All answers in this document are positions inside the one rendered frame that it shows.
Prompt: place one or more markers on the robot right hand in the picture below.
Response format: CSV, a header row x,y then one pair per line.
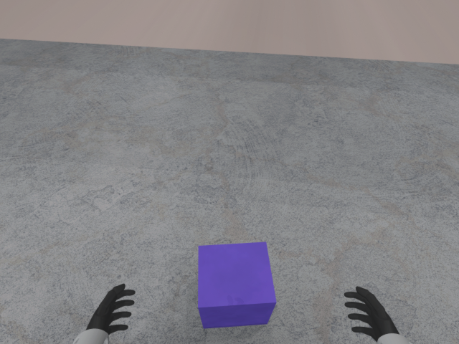
x,y
377,317

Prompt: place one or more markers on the carton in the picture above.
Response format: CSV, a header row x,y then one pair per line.
x,y
235,285

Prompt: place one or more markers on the left robot forearm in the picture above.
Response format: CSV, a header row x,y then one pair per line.
x,y
92,336

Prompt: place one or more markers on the robot left hand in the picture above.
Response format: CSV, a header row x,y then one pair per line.
x,y
104,315

